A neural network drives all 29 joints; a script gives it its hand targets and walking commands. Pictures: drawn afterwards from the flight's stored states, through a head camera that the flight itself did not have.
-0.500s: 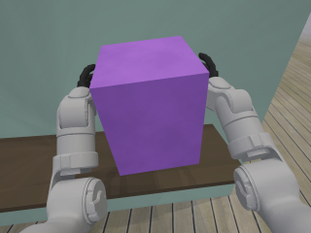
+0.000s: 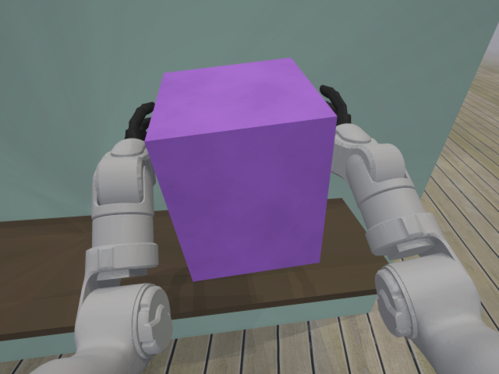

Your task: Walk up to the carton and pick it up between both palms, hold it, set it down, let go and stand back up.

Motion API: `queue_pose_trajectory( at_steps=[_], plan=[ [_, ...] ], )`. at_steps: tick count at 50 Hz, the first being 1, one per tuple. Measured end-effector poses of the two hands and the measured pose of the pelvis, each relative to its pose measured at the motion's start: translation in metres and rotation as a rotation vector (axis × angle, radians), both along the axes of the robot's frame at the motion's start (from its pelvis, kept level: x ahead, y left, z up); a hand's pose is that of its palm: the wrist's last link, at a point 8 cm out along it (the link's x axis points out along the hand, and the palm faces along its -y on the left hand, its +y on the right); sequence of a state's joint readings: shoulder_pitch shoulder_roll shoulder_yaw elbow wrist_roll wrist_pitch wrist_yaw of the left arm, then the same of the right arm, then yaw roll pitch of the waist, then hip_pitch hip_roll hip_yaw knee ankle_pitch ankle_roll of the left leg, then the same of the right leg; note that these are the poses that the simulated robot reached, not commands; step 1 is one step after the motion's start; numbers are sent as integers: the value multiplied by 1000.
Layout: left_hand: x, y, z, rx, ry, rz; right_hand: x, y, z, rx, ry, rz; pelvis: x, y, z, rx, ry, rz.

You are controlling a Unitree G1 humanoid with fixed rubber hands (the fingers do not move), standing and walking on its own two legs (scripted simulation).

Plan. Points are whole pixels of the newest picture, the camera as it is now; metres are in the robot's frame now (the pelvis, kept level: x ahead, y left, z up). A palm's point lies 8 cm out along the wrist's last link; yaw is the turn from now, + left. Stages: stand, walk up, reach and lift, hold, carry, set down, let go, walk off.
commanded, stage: hold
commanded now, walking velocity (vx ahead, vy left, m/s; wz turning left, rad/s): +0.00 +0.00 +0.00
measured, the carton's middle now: (242, 168) +0.37 +0.00 +0.24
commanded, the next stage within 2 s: none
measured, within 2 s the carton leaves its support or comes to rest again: neither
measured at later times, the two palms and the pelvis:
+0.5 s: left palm (138, 153) +0.36 +0.15 +0.27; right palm (337, 137) +0.36 -0.14 +0.29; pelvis +0.00 +0.00 +0.00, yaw +0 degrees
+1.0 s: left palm (137, 152) +0.37 +0.16 +0.27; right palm (335, 134) +0.37 -0.14 +0.30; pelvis +0.00 +0.00 +0.00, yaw +0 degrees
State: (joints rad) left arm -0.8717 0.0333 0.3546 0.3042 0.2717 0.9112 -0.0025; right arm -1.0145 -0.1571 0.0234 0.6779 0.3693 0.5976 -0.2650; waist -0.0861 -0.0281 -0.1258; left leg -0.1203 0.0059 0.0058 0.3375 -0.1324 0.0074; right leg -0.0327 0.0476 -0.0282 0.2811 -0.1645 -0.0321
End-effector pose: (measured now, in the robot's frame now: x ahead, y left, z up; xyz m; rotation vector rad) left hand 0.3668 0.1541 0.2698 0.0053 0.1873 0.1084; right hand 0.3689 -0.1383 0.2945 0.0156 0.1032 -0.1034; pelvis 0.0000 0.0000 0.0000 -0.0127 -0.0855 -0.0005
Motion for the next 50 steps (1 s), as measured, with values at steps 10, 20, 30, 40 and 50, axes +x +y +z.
queue_pose_trajectory(
  at_steps=[10,20,30,40,50],
  plan=[
    [-1,0,-2,-10,-4,4,0,0,0,-17,-3,5,3,-2,0,0,-6,2],
    [-4,0,-3,-11,-7,3,-3,0,-2,0,-4,3,2,-2,0,-1,-13,7],
    [-5,0,-1,-8,-8,1,-5,0,-2,-4,-5,1,-1,-1,0,0,-10,2],
    [-2,2,1,-2,-5,0,-2,2,1,-3,0,1,-1,-1,0,1,2,4],
    [0,2,-2,-6,-6,-1,0,2,1,-12,-1,1,3,-1,0,-1,1,6]
  ],
)
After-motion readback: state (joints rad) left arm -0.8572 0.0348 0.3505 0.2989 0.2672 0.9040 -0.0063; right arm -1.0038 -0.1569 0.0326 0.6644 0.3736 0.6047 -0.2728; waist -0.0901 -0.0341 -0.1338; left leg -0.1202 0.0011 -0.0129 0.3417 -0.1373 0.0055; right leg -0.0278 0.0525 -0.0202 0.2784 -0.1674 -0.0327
